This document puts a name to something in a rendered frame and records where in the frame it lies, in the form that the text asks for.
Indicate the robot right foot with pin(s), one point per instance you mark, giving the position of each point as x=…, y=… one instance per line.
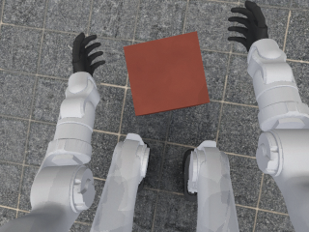
x=189, y=195

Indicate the left robot hand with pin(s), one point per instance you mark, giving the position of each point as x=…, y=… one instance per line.
x=81, y=62

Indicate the right robot hand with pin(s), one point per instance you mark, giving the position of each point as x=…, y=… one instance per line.
x=255, y=24

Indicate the left robot upper arm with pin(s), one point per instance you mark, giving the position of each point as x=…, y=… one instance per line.
x=59, y=194

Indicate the robot left foot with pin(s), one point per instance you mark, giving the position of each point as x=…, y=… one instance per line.
x=141, y=185

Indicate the right robot upper arm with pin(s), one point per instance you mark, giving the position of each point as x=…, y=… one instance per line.
x=284, y=155

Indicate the left robot forearm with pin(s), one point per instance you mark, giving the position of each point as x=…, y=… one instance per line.
x=71, y=144

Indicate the robot foot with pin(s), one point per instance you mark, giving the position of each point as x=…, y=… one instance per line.
x=141, y=185
x=189, y=195

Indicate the right robot forearm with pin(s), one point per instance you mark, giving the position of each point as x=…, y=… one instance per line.
x=276, y=92

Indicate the carton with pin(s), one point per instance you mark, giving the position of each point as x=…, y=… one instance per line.
x=166, y=74

